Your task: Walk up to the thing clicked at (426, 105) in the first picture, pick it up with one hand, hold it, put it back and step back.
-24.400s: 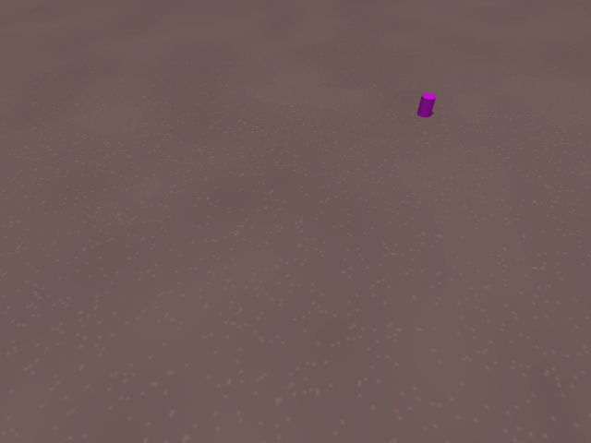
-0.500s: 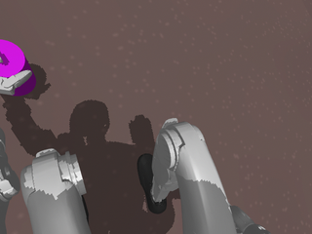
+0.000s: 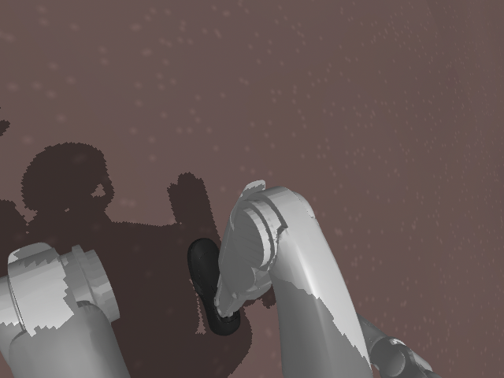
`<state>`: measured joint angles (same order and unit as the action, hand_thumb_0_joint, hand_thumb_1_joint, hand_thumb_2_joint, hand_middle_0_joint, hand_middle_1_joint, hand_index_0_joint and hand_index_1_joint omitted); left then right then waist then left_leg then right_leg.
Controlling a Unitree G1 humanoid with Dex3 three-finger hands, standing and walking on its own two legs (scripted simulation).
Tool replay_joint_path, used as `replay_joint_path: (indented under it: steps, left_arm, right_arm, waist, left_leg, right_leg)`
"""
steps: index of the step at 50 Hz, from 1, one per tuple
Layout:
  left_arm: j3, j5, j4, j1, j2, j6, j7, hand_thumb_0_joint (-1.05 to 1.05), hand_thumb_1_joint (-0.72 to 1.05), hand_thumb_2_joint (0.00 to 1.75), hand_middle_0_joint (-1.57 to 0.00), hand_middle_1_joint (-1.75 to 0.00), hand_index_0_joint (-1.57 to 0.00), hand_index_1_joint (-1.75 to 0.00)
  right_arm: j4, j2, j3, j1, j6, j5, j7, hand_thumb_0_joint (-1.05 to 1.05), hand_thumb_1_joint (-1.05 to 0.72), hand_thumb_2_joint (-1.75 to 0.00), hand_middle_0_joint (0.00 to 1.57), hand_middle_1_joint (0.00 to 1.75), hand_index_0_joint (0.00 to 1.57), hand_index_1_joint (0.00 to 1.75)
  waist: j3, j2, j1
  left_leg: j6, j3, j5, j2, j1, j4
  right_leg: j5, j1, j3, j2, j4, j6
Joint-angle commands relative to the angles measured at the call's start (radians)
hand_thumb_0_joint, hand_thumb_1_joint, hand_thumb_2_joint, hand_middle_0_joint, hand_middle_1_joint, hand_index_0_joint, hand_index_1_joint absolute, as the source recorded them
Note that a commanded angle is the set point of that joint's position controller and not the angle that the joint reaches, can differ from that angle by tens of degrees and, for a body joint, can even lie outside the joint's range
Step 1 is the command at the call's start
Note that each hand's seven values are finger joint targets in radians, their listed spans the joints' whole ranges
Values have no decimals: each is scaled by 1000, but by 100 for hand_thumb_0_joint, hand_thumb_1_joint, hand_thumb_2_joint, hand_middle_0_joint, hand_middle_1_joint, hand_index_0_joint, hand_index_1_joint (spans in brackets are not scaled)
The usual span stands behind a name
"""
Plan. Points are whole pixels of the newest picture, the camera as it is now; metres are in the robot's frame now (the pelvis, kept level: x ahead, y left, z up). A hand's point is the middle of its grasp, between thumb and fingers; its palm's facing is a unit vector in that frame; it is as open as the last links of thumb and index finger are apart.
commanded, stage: lower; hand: left
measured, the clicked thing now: out of the picture +0.51 +0.26 -0.23
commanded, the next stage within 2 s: loosen in 0.42 s
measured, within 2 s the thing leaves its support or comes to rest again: rests again in 0.42 s
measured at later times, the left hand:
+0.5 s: hand out of the picture +0.50 +0.26 -0.19, palm faces +0.25 -0.97 -0.06, open 7.0 cm
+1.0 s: hand out of the picture +0.51 +0.25 -0.16, palm faces +0.28 -0.96 -0.02, open 12.4 cm
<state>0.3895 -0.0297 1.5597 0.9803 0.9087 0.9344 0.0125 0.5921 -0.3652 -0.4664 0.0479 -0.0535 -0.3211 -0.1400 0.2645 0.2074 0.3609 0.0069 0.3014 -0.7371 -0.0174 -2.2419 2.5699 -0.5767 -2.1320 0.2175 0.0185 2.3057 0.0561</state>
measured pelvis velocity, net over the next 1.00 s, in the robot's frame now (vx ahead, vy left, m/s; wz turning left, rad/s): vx -0.01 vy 0.01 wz -0.05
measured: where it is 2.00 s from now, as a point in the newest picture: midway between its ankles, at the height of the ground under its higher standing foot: (161, 341)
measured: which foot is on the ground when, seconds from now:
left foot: down 0.00-1.00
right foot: down 0.00-1.00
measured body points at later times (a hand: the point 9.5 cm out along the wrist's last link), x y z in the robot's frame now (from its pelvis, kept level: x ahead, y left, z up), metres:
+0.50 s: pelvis +0.00 +0.01 +0.01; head +0.28 +0.18 +0.31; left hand +0.48 +0.31 -0.18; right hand +0.10 -0.26 -0.04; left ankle +0.07 +0.12 -0.28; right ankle +0.14 -0.12 -0.28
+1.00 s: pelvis -0.01 +0.01 +0.01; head +0.27 +0.18 +0.32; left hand +0.49 +0.30 -0.16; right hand +0.12 -0.25 -0.03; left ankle +0.07 +0.12 -0.28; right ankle +0.14 -0.12 -0.28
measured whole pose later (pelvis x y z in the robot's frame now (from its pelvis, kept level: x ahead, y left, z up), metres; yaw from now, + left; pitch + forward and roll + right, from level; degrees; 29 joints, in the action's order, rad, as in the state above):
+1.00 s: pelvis -0.01 +0.01 +0.01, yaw -3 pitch +20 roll -21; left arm 0.35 -0.03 1.69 1.02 1.01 1.07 0.06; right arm 0.57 -0.35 -0.58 0.18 -0.09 -0.38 -0.11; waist 0.29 0.24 0.40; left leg -0.01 0.36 -0.74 -0.01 -2.21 2.56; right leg -0.56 -2.07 0.26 -0.01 2.24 0.08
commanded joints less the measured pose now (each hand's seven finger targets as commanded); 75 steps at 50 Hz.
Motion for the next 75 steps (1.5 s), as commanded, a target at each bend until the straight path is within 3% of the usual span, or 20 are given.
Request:
replay_joint_path:
  steps: [1,5,12,20,26,27,32,33,37,39,42,48,49,54,58,61,67,68,71,75]
  left_arm:
    - [3,12,-169,344,118,134,17,0,22,127,-127,-142,-128,-143]
    - [-19,-11,-122,330,131,144,24,0,24,127,-128,-142,-129,-142]
    - [4,27,-79,327,156,175,33,0,24,127,-128,-142,-130,-142]
    - [-31,13,-69,294,168,210,23,0,24,127,-125,-141,-127,-141]
    - [-10,28,-56,295,171,227,35,0,21,127,-125,-140,-126,-140]
    - [-8,29,-56,297,177,233,38,0,22,119,-130,-137,-132,-136]
    - [-18,31,-63,291,172,247,34,0,0,79,-106,-104,-108,-102]
    - [-23,30,-65,290,170,248,32,0,-2,75,-103,-100,-105,-98]
    - [-18,31,-57,284,167,246,36,0,-15,60,-90,-84,-91,-83]
    - [-18,35,-56,289,168,247,39,0,-31,54,-75,-71,-75,-71]
    - [-27,21,-30,287,169,237,42,0,-40,38,-60,-53,-60,-53]
    - [-41,-11,12,272,164,202,45,0,-52,32,-49,-43,-48,-44]
    - [-34,-12,17,268,183,198,48,0,-53,29,-47,-40,-46,-41]
    - [-12,-1,10,274,179,196,52,0,-60,19,-32,-26,-32,-27]
    - [-15,5,4,270,182,199,47,0,-61,13,-26,-19,-25,-20]
    - [-22,2,0,262,182,199,36,0,-59,14,-12,-13,-11,-14]
    - [42,23,-44,257,290,194,10,0,-60,11,-6,-8,-6,-8]
    - [56,22,-69,264,321,189,7,0,-61,10,-6,-7,-5,-8]
    - [126,19,-219,312,440,166,-7,0,-60,8,-6,-6,-6,-6]
    - [153,1,-339,332,488,93,-53,0,-61,6,-8,-6,-7,-6]
  right_arm:
    - [16,-352,73,-119,-27,-24,11,0,-91,-91,20,30,20,30]
    - [6,-365,56,-84,-35,-32,12,0,-90,-90,20,30,20,30]
    - [-9,-385,28,-53,-39,-39,22,0,-90,-90,20,30,20,30]
    - [-3,-376,5,-11,-38,-56,30,0,-89,-90,20,30,20,30]
    - [0,-391,2,10,-38,-62,34,0,-89,-90,20,30,20,30]
    - [2,-393,-1,8,-41,-63,34,0,-90,-90,20,30,20,30]
    - [7,-386,1,32,-37,-66,35,0,-91,-90,20,30,20,30]
    - [9,-388,-3,27,-36,-69,36,0,-91,-89,20,30,20,30]
    - [12,-383,0,30,-39,-67,38,0,-91,-90,20,30,20,30]
    - [14,-387,-2,25,-40,-68,37,0,-92,-90,20,30,20,30]
    - [18,-386,0,29,-45,-66,39,0,-92,-90,20,30,20,30]
    - [1,-370,1,30,-68,-63,41,0,-92,-90,20,30,20,30]
    - [-3,-369,0,32,-69,-60,42,0,-92,-90,20,30,20,30]
    - [-19,-369,0,31,-74,-58,43,0,-92,-90,20,30,20,30]
    - [-25,-365,0,38,-71,-56,42,0,-92,-90,20,30,20,30]
    - [-22,-364,-4,25,-70,-55,42,0,-90,-90,20,30,20,30]
    - [-24,-373,-12,-6,-81,-39,50,0,-90,-90,20,30,20,30]
    - [-25,-370,-10,-2,-83,-33,51,0,-90,-90,20,30,20,30]
    - [-27,-376,5,-34,-93,-27,59,0,-91,-90,20,30,20,30]
    - [-37,-379,39,-63,-110,-8,68,0,-92,-91,20,30,20,30]
  waist:
    - [-642,-606,156]
    - [-590,-611,173]
    - [-561,-571,202]
    - [-556,-596,206]
    - [-533,-607,212]
    - [-529,-612,219]
    - [-529,-614,208]
    - [-538,-623,219]
    - [-536,-598,211]
    - [-549,-600,219]
    - [-525,-606,217]
    - [-506,-571,215]
    - [-501,-569,205]
    - [-508,-561,210]
    - [-516,-540,204]
    - [-539,-537,208]
    - [-555,-596,179]
    - [-567,-605,159]
    - [-644,-706,125]
    - [-729,-791,100]
  left_leg:
    - [12,-49,277,62,495,-310]
    - [20,-17,273,71,519,-331]
    - [12,-4,226,69,469,-323]
    - [13,-10,253,70,483,-315]
    - [23,18,236,76,521,-339]
    - [23,22,233,75,515,-343]
    - [20,10,225,73,508,-333]
    - [22,12,246,74,522,-333]
    - [17,5,242,73,505,-330]
    - [17,10,239,71,511,-332]
    - [21,14,241,73,506,-343]
    - [18,14,198,72,495,-364]
    - [15,7,186,71,470,-363]
    - [14,18,196,74,474,-369]
    - [5,2,166,70,435,-358]
    - [4,-2,189,69,444,-350]
    - [9,-9,233,83,468,-348]
    - [9,-15,234,83,469,-346]
    - [21,-20,313,94,555,-356]
    - [32,-31,371,100,626,-375]
  right_leg:
    - [242,390,76,-61,-148,-49]
    - [232,349,99,-62,-140,-50]
    - [222,386,106,-71,-159,-43]
    - [245,409,105,-80,-172,-44]
    - [228,378,121,-79,-174,-47]
    - [226,382,125,-78,-174,-47]
    - [226,383,116,-81,-177,-47]
    - [243,399,118,-80,-178,-45]
    - [242,404,114,-82,-186,-46]
    - [238,408,118,-84,-189,-46]
    - [235,388,120,-79,-184,-48]
    - [197,352,126,-79,-198,-50]
    - [188,362,120,-80,-199,-50]
    - [195,365,124,-80,-195,-48]
    - [177,390,118,-84,-204,-46]
    - [195,407,118,-84,-206,-45]
    - [219,428,107,-80,-193,-48]
    - [215,421,100,-81,-189,-52]
    - [251,434,87,-72,-168,-55]
    - [268,418,77,-65,-160,-62]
